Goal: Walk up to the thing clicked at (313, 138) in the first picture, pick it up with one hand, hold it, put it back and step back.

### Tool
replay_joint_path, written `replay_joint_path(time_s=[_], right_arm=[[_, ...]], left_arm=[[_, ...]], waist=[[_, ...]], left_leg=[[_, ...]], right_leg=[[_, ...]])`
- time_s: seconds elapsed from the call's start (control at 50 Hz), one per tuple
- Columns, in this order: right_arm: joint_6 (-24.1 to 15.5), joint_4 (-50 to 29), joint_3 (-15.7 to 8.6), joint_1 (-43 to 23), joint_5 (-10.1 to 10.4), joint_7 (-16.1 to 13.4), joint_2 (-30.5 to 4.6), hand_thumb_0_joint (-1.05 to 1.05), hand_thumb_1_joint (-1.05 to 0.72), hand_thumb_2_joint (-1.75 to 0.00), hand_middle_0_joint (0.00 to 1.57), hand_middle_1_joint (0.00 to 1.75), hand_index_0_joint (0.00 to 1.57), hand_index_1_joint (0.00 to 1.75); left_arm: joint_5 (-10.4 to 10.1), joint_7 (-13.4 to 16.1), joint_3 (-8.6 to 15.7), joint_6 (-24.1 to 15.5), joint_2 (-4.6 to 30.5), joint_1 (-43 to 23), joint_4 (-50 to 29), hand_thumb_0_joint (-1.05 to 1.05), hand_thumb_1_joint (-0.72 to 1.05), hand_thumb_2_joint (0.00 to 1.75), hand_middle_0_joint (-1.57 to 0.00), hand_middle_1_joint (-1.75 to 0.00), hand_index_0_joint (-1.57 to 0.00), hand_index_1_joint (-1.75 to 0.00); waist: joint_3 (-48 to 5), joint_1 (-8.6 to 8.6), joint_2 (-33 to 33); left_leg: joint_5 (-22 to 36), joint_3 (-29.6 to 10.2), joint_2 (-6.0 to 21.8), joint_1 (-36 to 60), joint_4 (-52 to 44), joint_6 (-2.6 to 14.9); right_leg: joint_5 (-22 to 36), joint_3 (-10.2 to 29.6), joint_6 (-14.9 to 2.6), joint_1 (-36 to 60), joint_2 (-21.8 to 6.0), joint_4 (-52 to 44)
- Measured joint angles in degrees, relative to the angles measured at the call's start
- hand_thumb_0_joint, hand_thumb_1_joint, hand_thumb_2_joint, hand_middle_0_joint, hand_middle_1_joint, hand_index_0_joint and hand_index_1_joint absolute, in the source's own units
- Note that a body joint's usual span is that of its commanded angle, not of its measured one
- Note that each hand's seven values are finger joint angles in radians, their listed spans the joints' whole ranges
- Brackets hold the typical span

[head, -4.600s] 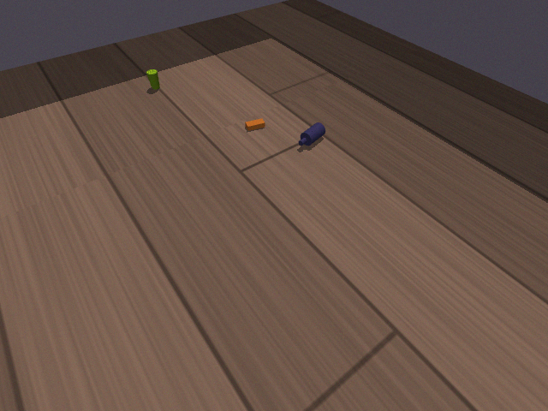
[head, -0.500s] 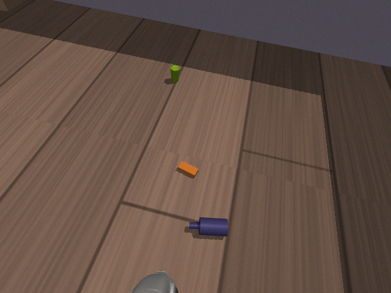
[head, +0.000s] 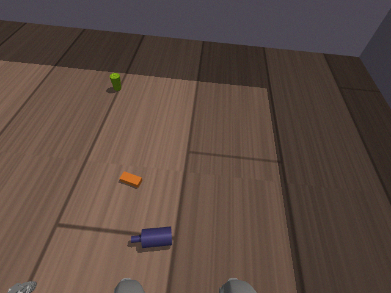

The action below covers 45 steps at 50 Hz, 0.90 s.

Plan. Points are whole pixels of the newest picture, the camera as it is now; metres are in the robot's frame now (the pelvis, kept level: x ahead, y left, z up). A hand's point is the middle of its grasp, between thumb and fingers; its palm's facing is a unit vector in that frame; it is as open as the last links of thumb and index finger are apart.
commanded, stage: walk up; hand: left
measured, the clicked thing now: (151, 237) +0.45 +0.16 -0.68
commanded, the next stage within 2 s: none
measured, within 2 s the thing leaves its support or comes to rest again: neither
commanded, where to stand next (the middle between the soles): +0.13 -0.11 m, yaw +4 degrees
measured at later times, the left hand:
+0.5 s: hand out of the picture +0.13 +0.11 -0.13, palm faces +0.00 -0.96 -0.29, open 7.4 cm
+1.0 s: hand out of the picture +0.07 +0.15 -0.11, palm faces +0.05 -0.88 -0.47, open 7.4 cm
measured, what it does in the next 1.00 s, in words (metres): steps to the right: left foot, then right foot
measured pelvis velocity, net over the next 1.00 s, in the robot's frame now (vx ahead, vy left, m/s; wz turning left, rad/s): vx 0.04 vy -0.15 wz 0.07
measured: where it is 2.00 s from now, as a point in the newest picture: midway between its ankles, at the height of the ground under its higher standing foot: outside the picture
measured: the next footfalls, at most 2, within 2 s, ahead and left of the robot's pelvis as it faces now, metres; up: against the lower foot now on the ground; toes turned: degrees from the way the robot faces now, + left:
left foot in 0.26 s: +0.12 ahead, -0.01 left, +0.00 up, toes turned +6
right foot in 0.52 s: +0.12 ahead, -0.29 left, +0.00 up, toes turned +4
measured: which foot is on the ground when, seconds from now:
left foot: up 0.00-0.24, down 0.26-0.56, up 0.58-0.86, down 0.88-1.00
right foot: down 0.00-0.28, up 0.30-0.50, down 0.52-1.00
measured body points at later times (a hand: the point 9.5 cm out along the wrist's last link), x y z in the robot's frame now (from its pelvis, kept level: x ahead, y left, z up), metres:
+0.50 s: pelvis +0.05 -0.15 +0.03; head +0.08 -0.12 +0.48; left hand +0.13 +0.16 -0.11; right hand +0.13 -0.47 -0.07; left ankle +0.09 -0.02 -0.68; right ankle +0.08 -0.31 -0.68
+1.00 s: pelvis +0.04 -0.15 +0.03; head +0.08 -0.15 +0.48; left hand +0.07 +0.20 -0.08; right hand +0.15 -0.46 -0.10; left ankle +0.03 -0.01 -0.68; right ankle +0.08 -0.30 -0.68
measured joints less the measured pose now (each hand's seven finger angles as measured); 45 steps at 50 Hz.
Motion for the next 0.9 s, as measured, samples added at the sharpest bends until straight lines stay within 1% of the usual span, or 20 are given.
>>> replay_joint_path(time_s=[0.04,0.1,0.16,0.22,0.26,0.28,0.3,0.36,0.42,0.48,0.5,0.52,0.54,0.56,0.62,0.66,0.72,0.84,0.86,0.9], right_arm=[[1.2,1.6,-0.3,-0.9,0.6,-0.9,0.6,0.01,-0.90,-0.90,0.21,0.30,0.21,0.30],[0.3,2.4,0.8,-2.2,1.8,-0.7,2.2,0.01,-0.90,-0.90,0.20,0.30,0.20,0.30],[-1.6,1.9,2.5,-1.9,2.0,0.1,5.1,0.01,-0.90,-0.90,0.20,0.30,0.20,0.30],[-2.5,1.5,3.8,-1.0,1.9,0.8,7.8,0.00,-0.90,-0.90,0.21,0.30,0.21,0.30],[-3.0,1.2,4.3,-0.4,1.7,1.2,9.1,0.00,-0.90,-0.90,0.21,0.30,0.21,0.30],[-3.1,1.1,4.4,-0.6,1.2,1.2,10.0,0.00,-0.90,-0.90,0.21,0.30,0.21,0.30],[-3.0,0.9,4.6,-0.9,0.7,1.3,10.6,0.00,-0.90,-0.90,0.21,0.30,0.21,0.30],[-2.3,0.1,5.1,-2.6,0.8,1.9,10.8,0.00,-0.90,-0.90,0.21,0.30,0.21,0.30],[-2.1,-0.7,5.1,-4.1,0.9,2.2,11.0,0.00,-0.90,-0.90,0.21,0.30,0.21,0.30],[-1.5,-0.9,5.1,-5.7,0.7,3.2,10.3,0.00,-0.90,-0.90,0.21,0.30,0.21,0.30],[-1.0,-1.0,5.1,-6.4,0.7,3.7,9.9,0.00,-0.90,-0.90,0.21,0.30,0.21,0.30],[-0.3,-1.0,4.9,-7.2,0.8,4.0,9.5,0.00,-0.90,-0.90,0.21,0.30,0.21,0.30],[0.5,-0.9,4.6,-8.3,0.9,4.3,9.0,0.00,-0.90,-0.90,0.21,0.30,0.21,0.30],[1.3,-0.9,4.3,-9.1,1.1,4.5,8.7,0.00,-0.90,-0.90,0.21,0.30,0.21,0.30],[3.6,-0.9,3.4,-11.0,0.9,5.1,8.6,0.01,-0.90,-0.90,0.21,0.30,0.21,0.30],[4.2,-1.1,2.7,-12.2,1.1,5.7,7.7,0.01,-0.90,-0.90,0.21,0.30,0.21,0.30],[4.6,-1.4,1.8,-13.4,1.3,6.3,6.5,0.01,-0.90,-0.90,0.20,0.30,0.20,0.30],[5.2,-0.4,1.3,-14.1,1.3,7.1,6.4,0.00,-0.91,-0.90,0.20,0.30,0.20,0.30],[5.1,-0.1,1.4,-14.0,1.3,7.2,6.6,0.00,-0.91,-0.90,0.20,0.30,0.20,0.30],[4.6,1.0,1.4,-14.3,1.2,7.1,8.0,0.00,-0.91,-0.90,0.20,0.30,0.20,0.30]], left_arm=[[-0.2,0.4,-1.0,-0.3,-2.0,0.8,0.3,0.00,0.90,0.89,-0.20,-0.30,-0.20,-0.30],[-0.5,0.9,-2.5,0.0,-4.4,2.5,0.9,0.00,0.90,0.89,-0.20,-0.30,-0.20,-0.30],[-0.3,1.2,-3.0,0.2,-4.5,3.3,0.9,0.01,0.90,0.89,-0.21,-0.30,-0.20,-0.30],[-0.7,1.8,-3.3,0.1,-3.8,3.6,0.6,0.01,0.90,0.89,-0.21,-0.30,-0.20,-0.30],[-1.7,2.3,-3.9,0.1,-3.3,3.6,1.1,0.01,0.90,0.89,-0.21,-0.30,-0.20,-0.30],[-2.3,2.7,-4.0,0.1,-3.0,3.0,1.9,0.01,0.90,0.89,-0.21,-0.30,-0.20,-0.30],[-2.9,3.1,-4.2,0.2,-3.3,2.4,2.8,0.01,0.90,0.89,-0.21,-0.30,-0.20,-0.30],[-3.5,3.7,-5.5,0.6,-5.1,1.6,4.7,0.01,0.90,0.89,-0.20,-0.30,-0.20,-0.30],[-3.7,3.5,-6.1,0.0,-5.9,0.5,6.5,0.01,0.90,0.89,-0.21,-0.30,-0.20,-0.30],[-4.6,3.7,-6.2,-1.8,-6.2,-1.0,7.7,0.01,0.90,0.89,-0.21,-0.30,-0.20,-0.30],[-4.8,4.0,-6.3,-2.8,-6.2,-1.3,8.1,0.01,0.90,0.89,-0.21,-0.30,-0.20,-0.30],[-4.9,4.3,-6.2,-3.8,-6.2,-1.6,8.6,0.01,0.90,0.89,-0.21,-0.30,-0.20,-0.30],[-4.8,4.8,-6.1,-4.6,-6.6,-2.2,9.5,0.01,0.90,0.89,-0.21,-0.30,-0.20,-0.30],[-4.5,5.3,-6.2,-5.3,-6.9,-2.6,10.0,0.01,0.90,0.89,-0.21,-0.30,-0.20,-0.30],[-3.9,6.3,-6.6,-6.3,-6.5,-2.3,10.9,0.01,0.90,0.89,-0.21,-0.30,-0.21,-0.30],[-3.6,6.8,-6.6,-6.7,-6.5,-2.1,11.5,0.01,0.90,0.89,-0.21,-0.30,-0.21,-0.30],[-3.0,7.5,-6.4,-7.5,-6.1,-1.8,11.9,0.01,0.90,0.89,-0.21,-0.30,-0.21,-0.30],[-2.6,8.0,-5.4,-7.6,-3.8,-1.3,11.4,0.01,0.89,0.89,-0.21,-0.30,-0.21,-0.30],[-2.7,7.9,-5.3,-7.4,-3.3,-1.3,11.3,0.01,0.89,0.89,-0.21,-0.30,-0.21,-0.30],[-3.1,7.9,-5.1,-6.8,-2.2,-1.8,11.6,0.01,0.89,0.89,-0.21,-0.30,-0.21,-0.30]], waist=[[-0.1,1.23,0.5],[-0.3,2.69,1.6],[-0.1,4.04,0.6],[0.0,4.60,-0.7],[-0.2,4.05,-1.7],[0.2,3.42,-3.3],[0.6,2.91,-4.5],[0.7,1.25,-4.4],[0.2,0.22,-4.3],[0.0,-0.09,-3.1],[-0.1,0.01,-2.5],[-0.1,0.26,-1.7],[0.5,0.20,0.1],[0.8,-0.01,1.5],[-0.1,0.62,1.4],[-0.1,0.70,2.0],[0.5,0.97,3.5],[1.6,1.98,4.5],[1.6,2.10,4.3],[2.5,2.44,2.1]], left_leg=[[-2.8,0.2,-5.0,-2.5,8.2,0.24],[-1.3,4.7,-9.2,-4.3,10.6,0.26],[0.2,9.7,-11.4,-3.2,3.9,0.26],[3.3,11.8,-13.3,0.3,-5.9,0.96],[10.8,11.9,-14.4,4.6,-14.3,1.97],[11.6,11.9,-15.3,5.2,-14.9,2.78],[11.1,11.8,-15.8,5.5,-14.6,2.98],[10.0,11.0,-14.3,6.8,-14.5,2.56],[10.7,10.0,-12.6,8.2,-16.3,0.98],[10.8,8.6,-10.6,8.3,-16.3,-0.78],[10.3,8.1,-9.8,7.9,-15.5,-1.38],[9.6,7.7,-8.8,7.4,-14.0,-2.00],[8.8,6.5,-7.3,7.0,-12.3,-2.06],[8.7,5.1,-6.5,6.3,-10.8,-1.33],[1.8,3.8,-9.0,3.9,-4.5,-0.73],[1.0,3.6,-10.0,3.1,-1.4,-0.35],[2.0,3.0,-10.2,2.6,0.2,-0.28],[1.0,3.2,-9.8,6.6,-8.8,-1.19],[1.6,3.6,-10.0,7.9,-11.6,-1.20],[7.3,4.8,-11.7,10.1,-16.0,-2.32]], right_leg=[[-0.3,-0.4,-0.73,0.7,0.3,-0.6],[1.9,-1.3,-2.86,3.1,1.7,-5.9],[2.8,-2.5,-4.93,4.9,2.9,-9.1],[2.3,-4.3,-6.26,5.9,4.3,-9.8],[0.5,-5.6,-6.84,5.8,4.9,-8.0],[-0.5,-5.6,-6.93,5.6,4.3,-6.2],[-1.5,-4.4,-6.30,5.1,4.3,-4.3],[-6.8,-1.1,-4.64,3.2,5.6,2.8],[-5.6,2.0,-4.11,2.5,4.0,4.2],[-2.3,2.8,-3.62,4.9,1.3,-3.9],[0.8,2.7,-3.31,6.6,0.8,-8.8],[4.2,2.4,-1.95,8.0,0.8,-12.7],[5.0,1.3,-0.81,8.7,2.1,-13.1],[4.8,0.3,-0.56,9.0,3.1,-12.9],[3.9,0.7,-1.27,7.8,2.3,-11.5],[4.5,1.0,-1.57,7.8,1.7,-12.3],[5.4,0.9,-1.55,7.5,1.3,-13.4],[5.4,0.5,-0.92,5.7,0.3,-12.3],[5.1,0.5,-0.68,5.2,0.0,-11.6],[4.1,1.5,-0.08,4.3,-1.5,-9.4]])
